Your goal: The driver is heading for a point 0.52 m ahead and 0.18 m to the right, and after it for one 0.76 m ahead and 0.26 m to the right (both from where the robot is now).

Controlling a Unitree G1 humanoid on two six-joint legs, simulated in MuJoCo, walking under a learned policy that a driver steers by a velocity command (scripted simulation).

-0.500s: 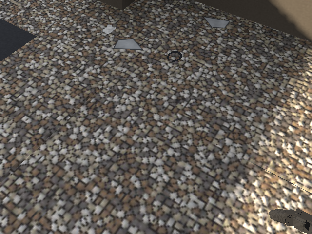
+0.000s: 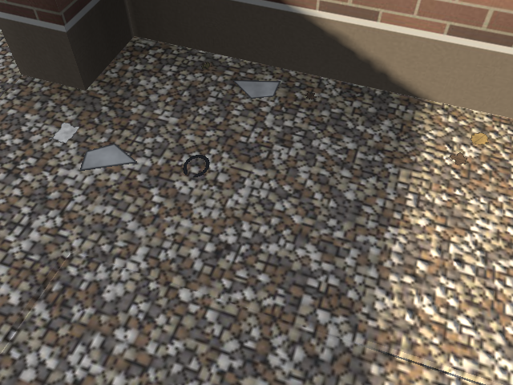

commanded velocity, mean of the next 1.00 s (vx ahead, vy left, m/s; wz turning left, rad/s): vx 0.41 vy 0.00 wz -0.55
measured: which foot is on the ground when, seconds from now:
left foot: down 0.00-0.08, up 0.10-0.52, down 0.54-1.00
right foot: up 0.00-0.06, down 0.08-0.54, up 0.56-0.98, down 1.00-1.00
